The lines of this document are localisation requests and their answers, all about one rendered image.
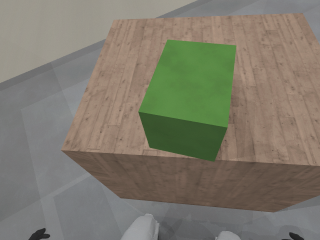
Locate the left robot thigh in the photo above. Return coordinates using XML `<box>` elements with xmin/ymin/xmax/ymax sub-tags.
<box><xmin>120</xmin><ymin>216</ymin><xmax>160</xmax><ymax>240</ymax></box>

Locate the left robot shin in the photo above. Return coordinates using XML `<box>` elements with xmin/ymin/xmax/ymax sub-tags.
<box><xmin>144</xmin><ymin>214</ymin><xmax>154</xmax><ymax>219</ymax></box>

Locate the left robot hand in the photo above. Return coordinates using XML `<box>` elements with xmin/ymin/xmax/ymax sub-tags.
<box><xmin>29</xmin><ymin>228</ymin><xmax>50</xmax><ymax>240</ymax></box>

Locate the carton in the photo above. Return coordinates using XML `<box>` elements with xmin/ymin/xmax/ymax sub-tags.
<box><xmin>138</xmin><ymin>39</ymin><xmax>237</xmax><ymax>162</ymax></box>

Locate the pedestal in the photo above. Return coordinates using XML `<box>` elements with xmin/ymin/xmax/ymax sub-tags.
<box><xmin>61</xmin><ymin>13</ymin><xmax>320</xmax><ymax>213</ymax></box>

